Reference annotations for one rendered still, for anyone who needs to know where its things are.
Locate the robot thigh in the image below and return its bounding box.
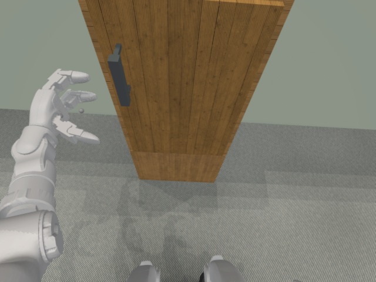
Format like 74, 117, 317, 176
204, 260, 247, 282
126, 265, 160, 282

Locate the robot right thigh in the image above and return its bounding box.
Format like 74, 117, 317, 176
204, 260, 247, 282

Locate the robot left thigh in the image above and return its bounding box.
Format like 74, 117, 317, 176
126, 265, 160, 282

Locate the robot left upper arm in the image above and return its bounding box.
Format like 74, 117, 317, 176
0, 210, 64, 282

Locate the handle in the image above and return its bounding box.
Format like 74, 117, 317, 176
108, 43, 131, 106

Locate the robot left forearm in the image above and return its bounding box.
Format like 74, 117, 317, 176
0, 125, 58, 219

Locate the cupboard door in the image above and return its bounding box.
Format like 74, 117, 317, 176
85, 0, 284, 156

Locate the robot left hand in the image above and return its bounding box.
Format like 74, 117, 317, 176
29, 69, 100, 145

